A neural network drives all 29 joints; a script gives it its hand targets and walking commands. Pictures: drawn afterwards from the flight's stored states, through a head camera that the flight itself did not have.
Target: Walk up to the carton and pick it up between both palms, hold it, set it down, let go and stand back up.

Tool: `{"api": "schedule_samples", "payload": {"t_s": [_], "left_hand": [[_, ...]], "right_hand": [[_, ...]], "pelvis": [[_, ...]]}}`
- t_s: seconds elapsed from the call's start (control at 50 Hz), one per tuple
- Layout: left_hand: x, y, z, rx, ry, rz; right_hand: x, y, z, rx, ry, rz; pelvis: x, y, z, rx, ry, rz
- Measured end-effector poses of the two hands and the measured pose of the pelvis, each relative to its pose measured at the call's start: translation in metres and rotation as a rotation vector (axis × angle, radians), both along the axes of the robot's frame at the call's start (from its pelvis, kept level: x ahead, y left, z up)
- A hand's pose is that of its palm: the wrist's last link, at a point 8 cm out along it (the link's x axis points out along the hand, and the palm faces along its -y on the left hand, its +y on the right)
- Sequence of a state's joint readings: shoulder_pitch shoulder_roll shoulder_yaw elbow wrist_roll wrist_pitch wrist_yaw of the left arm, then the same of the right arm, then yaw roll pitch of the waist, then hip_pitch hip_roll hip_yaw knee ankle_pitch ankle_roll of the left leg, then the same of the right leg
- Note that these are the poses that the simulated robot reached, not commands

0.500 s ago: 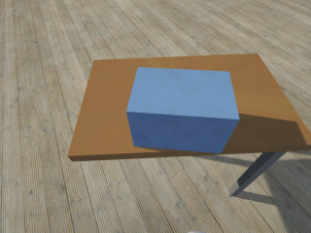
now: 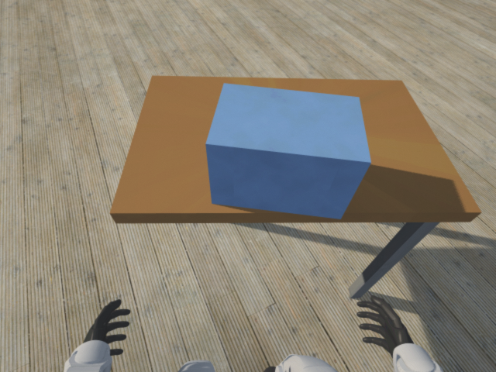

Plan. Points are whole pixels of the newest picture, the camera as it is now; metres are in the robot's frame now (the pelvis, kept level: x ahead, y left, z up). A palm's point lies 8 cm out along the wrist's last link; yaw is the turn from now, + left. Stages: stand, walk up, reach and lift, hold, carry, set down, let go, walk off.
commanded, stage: reach and lift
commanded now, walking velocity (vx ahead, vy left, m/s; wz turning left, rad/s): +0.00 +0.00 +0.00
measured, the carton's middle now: (283, 152) +0.51 -0.04 +0.03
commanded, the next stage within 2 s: none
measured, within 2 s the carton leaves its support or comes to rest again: neither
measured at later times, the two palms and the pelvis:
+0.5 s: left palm (115, 305) +0.21 +0.24 -0.03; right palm (413, 307) +0.21 -0.24 -0.02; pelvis +0.03 -0.01 +0.02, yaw +0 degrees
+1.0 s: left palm (104, 268) +0.26 +0.26 +0.00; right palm (412, 274) +0.25 -0.24 +0.01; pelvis +0.08 +0.05 +0.03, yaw -1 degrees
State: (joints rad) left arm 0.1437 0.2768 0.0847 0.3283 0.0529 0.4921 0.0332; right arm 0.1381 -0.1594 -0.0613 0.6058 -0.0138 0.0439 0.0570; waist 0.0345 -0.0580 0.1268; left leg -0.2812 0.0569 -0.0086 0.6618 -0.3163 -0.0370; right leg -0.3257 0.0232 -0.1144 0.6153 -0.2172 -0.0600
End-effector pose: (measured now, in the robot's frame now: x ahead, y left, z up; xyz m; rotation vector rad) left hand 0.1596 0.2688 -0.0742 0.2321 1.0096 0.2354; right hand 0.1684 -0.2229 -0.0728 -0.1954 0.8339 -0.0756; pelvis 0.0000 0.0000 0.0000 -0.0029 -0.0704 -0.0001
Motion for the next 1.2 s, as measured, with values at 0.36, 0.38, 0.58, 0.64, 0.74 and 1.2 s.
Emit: {"api": "schedule_samples", "payload": {"t_s": [0.36,0.38,0.58,0.64,0.74,1.2], "left_hand": [[0.024,-0.02,0.03,-0.081,-0.12,0.011],[0.027,-0.021,0.029,-0.085,-0.13,0.006],[0.07,-0.021,0.051,-0.07,-0.275,-0.054],[0.08,-0.01,0.059,-0.057,-0.309,-0.057],[0.086,0.0,0.064,-0.078,-0.343,-0.068],[0.131,-0.021,0.101,-0.148,-0.643,-0.13]], "right_hand": [[0.029,-0.017,0.047,0.01,-0.154,-0.025],[0.032,-0.016,0.05,0.01,-0.154,-0.026],[0.052,-0.012,0.045,0.041,-0.188,-0.075],[0.06,-0.003,0.048,0.053,-0.236,-0.08],[0.073,0.006,0.055,0.048,-0.292,-0.069],[0.094,-0.016,0.102,0.065,-0.498,-0.094]], "pelvis": [[0.026,-0.008,0.015,0.018,-0.071,-0.007],[0.026,-0.009,0.015,0.017,-0.061,-0.008],[0.047,-0.001,0.02,0.008,0.015,-0.011],[0.058,0.005,0.021,0.006,0.032,-0.015],[0.075,0.017,0.024,-0.001,0.044,-0.012],[0.063,0.053,0.025,-0.014,0.033,-0.04]]}}
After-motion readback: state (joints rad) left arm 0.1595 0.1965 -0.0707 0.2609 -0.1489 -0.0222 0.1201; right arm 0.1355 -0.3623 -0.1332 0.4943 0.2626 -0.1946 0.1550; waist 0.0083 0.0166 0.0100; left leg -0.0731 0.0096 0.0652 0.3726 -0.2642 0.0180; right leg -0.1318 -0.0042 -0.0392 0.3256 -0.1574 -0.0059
